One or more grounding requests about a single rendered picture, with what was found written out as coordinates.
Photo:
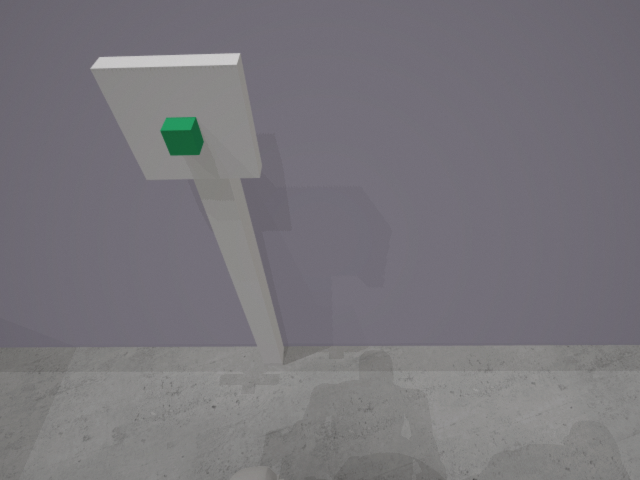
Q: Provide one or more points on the button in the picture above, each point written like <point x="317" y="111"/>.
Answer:
<point x="182" y="136"/>

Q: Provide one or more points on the panel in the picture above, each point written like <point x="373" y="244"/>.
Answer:
<point x="142" y="91"/>

